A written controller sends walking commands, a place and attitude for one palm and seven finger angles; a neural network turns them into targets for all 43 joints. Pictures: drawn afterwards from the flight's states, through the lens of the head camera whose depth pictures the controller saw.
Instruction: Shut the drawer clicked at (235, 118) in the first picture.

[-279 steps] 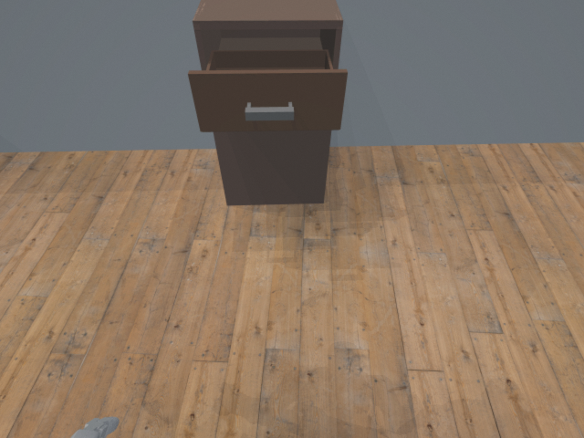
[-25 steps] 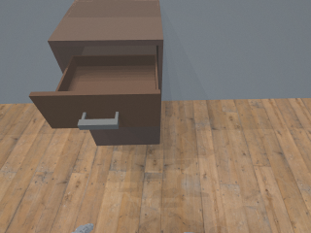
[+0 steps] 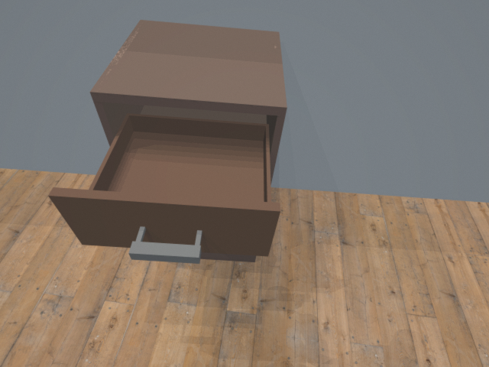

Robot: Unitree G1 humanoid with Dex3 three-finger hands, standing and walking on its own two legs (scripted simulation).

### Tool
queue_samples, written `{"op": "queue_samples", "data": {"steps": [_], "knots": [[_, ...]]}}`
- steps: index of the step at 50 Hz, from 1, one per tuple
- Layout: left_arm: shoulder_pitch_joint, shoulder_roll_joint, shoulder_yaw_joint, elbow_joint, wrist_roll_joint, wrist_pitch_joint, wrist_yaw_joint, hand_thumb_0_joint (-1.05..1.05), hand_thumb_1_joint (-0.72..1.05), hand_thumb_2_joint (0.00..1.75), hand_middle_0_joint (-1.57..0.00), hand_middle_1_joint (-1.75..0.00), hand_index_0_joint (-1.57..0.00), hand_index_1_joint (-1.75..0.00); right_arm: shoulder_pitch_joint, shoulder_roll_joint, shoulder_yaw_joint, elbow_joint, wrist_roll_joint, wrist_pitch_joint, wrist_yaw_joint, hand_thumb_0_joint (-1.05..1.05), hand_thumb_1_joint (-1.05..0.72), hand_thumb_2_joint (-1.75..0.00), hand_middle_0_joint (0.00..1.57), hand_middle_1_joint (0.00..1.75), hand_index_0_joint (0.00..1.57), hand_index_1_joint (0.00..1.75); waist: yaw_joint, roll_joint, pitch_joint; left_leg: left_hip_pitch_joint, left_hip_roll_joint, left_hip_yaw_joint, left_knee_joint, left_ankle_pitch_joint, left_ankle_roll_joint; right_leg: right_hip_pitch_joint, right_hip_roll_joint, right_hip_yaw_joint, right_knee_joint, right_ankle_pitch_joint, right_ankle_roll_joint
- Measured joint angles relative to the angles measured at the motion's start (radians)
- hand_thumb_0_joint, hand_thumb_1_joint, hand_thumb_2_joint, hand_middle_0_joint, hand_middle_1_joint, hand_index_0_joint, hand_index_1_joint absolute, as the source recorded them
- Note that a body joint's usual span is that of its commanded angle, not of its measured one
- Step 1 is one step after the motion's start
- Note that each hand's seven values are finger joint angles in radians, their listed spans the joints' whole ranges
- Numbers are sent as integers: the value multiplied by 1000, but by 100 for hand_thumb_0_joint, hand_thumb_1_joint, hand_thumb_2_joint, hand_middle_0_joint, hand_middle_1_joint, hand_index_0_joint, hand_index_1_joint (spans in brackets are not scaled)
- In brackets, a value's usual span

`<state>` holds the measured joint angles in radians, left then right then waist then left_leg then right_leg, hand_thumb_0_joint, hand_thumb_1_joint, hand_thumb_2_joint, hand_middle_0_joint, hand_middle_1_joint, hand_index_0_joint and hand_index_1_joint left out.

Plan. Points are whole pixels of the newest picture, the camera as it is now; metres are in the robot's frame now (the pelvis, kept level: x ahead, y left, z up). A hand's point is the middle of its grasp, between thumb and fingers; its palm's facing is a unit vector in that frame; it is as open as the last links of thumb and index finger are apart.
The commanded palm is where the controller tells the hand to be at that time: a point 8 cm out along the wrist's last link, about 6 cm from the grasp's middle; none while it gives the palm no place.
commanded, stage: come to a stop and stand still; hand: left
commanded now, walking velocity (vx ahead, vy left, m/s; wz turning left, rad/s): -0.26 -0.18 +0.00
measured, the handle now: (168, 242) +0.34 +0.18 -0.06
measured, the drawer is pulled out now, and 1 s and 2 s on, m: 0.29 0.29 0.29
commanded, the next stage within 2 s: look again from close up in 0.94 s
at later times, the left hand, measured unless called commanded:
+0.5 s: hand out of the picture +0.08 +0.14 -0.16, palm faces +0.08 -0.96 -0.27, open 7.3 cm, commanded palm none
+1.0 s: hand out of the picture -0.05 +0.16 -0.17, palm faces +0.03 -0.98 -0.20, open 7.4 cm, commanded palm none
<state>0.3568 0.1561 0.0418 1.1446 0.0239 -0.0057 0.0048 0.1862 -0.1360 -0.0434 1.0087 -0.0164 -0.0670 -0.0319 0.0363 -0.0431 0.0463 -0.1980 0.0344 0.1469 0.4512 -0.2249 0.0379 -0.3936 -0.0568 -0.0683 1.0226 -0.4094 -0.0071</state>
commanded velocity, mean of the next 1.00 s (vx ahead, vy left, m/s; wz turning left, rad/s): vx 0.00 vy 0.00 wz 0.00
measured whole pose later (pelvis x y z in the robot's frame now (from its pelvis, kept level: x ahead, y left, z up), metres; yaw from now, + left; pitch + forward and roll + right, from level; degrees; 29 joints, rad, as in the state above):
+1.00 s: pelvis -0.03 -0.02 +0.00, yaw +0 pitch +1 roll +1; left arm 0.30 0.18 0.04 1.11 0.02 0.03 0.01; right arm 0.34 -0.10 -0.02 1.10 -0.03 -0.01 -0.03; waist -0.02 -0.03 0.03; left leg -0.16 0.00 0.04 0.36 -0.23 0.00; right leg -0.29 -0.03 -0.04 0.64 -0.37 0.01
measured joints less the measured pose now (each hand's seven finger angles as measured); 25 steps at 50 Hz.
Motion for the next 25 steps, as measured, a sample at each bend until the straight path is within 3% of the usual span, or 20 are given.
{"op": "queue_samples", "data": {"steps": [4,10,12,16,18,21,25], "knots": [[-51,10,4,-29,-2,5,9,1,91,90,-20,-30,-20,-30,42,-10,11,30,-4,10,-4,-2,-96,-90,20,30,21,30,-11,-6,0,45,-12,-2,-70,20,-5,-55,-24,17,-44,86,23],[-124,20,-3,-60,-7,15,27,1,91,90,-20,-30,-20,-30,83,13,22,87,-5,54,-4,0,-93,-90,20,30,20,30,-29,-2,16,56,-5,-17,-25,-25,-41,59,-20,12,-381,171,36],[-131,23,-5,-63,-5,7,29,1,92,90,-20,-30,-20,-30,88,19,18,99,1,66,-2,0,-92,-90,20,30,20,30,-28,5,16,41,4,-10,29,-62,-59,103,-12,13,-465,192,16],[-163,0,-14,-66,-5,3,29,1,92,90,-20,-30,-20,-30,76,0,-1,90,11,94,1,0,-92,-90,20,30,20,30,-58,72,30,-13,20,-49,141,-172,-67,97,14,-12,-460,163,-23],[-182,-6,-12,-77,-5,5,34,1,92,90,-20,-30,-20,-30,67,-7,-8,85,11,109,1,1,-91,-90,20,30,20,30,-55,78,37,-61,0,-71,275,-256,-69,95,9,-16,-478,180,-30],[-206,-12,-5,-101,-3,9,41,1,91,90,-21,-30,-21,-30,47,-22,-17,75,10,125,4,1,-91,-90,20,30,20,30,-41,76,48,-128,-27,-104,464,-278,-74,92,1,-15,-512,215,-32],[-216,-9,3,-127,2,18,45,1,91,90,-21,-30,-21,-30,24,-42,-25,50,6,133,13,1,-91,-90,20,30,20,30,-27,66,50,-147,-32,-121,504,-254,-83,82,-9,-12,-550,259,-25]]}}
